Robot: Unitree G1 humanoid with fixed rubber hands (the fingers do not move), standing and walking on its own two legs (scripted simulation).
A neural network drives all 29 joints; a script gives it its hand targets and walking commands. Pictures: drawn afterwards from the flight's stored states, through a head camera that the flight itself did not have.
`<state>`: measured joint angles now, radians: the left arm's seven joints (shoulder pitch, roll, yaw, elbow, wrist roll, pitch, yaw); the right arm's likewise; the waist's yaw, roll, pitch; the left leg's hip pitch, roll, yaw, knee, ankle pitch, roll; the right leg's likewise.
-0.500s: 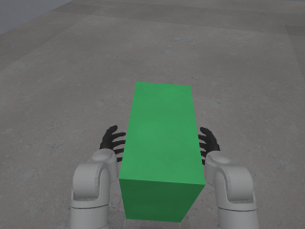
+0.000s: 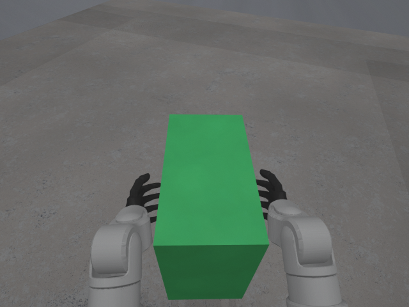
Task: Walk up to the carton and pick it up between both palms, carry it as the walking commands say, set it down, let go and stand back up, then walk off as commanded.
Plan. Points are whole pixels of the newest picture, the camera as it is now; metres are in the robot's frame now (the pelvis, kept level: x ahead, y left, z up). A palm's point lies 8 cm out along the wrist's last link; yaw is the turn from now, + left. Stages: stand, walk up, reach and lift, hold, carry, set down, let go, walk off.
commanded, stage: carry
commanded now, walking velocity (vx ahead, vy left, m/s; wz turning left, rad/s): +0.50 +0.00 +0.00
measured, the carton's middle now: (205, 206) +0.33 +0.02 +0.03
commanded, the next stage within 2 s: none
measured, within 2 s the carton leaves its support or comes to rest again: neither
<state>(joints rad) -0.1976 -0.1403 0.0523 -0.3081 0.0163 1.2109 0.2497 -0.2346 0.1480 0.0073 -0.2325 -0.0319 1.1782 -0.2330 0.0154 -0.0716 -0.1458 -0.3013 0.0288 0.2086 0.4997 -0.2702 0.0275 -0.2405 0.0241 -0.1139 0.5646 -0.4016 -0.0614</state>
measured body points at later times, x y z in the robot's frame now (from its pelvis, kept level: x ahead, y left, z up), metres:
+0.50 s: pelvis +0.23 -0.05 +0.01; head +0.27 -0.05 +0.46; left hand +0.53 +0.08 +0.08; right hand +0.53 -0.17 +0.08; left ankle +0.27 +0.07 -0.68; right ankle +0.21 -0.13 -0.73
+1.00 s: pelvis +0.51 -0.03 +0.01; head +0.54 -0.02 +0.46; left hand +0.82 +0.06 +0.09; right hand +0.80 -0.18 +0.10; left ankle +0.47 +0.05 -0.73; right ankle +0.60 -0.17 -0.70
